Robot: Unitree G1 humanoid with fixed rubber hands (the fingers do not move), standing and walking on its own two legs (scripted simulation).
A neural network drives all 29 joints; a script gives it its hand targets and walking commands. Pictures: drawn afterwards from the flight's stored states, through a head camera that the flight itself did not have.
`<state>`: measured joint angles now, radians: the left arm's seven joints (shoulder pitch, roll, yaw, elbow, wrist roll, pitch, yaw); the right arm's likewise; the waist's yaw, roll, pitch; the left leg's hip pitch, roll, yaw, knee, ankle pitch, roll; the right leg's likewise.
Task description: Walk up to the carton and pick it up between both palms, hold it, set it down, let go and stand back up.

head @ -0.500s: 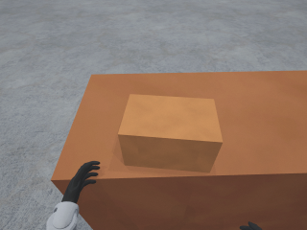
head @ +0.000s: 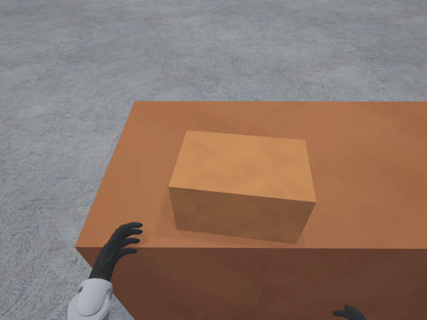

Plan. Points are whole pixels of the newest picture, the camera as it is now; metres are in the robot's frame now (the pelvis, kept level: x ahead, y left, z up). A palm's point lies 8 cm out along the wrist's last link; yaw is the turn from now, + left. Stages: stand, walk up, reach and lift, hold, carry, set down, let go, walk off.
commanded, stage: stand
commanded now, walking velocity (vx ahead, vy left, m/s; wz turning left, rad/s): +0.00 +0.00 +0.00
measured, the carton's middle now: (240, 185) +0.41 -0.03 +0.03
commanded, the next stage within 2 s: none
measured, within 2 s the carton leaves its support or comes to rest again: neither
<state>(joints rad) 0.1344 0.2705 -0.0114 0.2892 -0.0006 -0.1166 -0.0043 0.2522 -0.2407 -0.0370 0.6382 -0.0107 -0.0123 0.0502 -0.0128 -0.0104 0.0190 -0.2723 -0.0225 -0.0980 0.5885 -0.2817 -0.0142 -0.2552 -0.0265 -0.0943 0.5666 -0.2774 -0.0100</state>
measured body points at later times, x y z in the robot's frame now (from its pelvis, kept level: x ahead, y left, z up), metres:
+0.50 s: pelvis +0.00 +0.00 +0.00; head +0.00 +0.00 +0.45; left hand +0.25 +0.22 +0.01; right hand +0.15 -0.25 -0.09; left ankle +0.02 +0.13 -0.73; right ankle +0.02 -0.11 -0.73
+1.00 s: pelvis +0.01 -0.01 +0.00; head +0.01 +0.00 +0.45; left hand +0.25 +0.22 +0.01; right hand +0.16 -0.25 -0.09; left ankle +0.02 +0.13 -0.73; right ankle +0.02 -0.11 -0.73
